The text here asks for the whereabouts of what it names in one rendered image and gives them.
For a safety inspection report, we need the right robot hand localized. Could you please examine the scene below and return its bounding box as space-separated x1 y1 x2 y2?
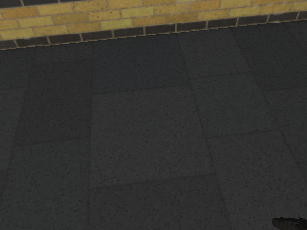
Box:
272 217 307 230

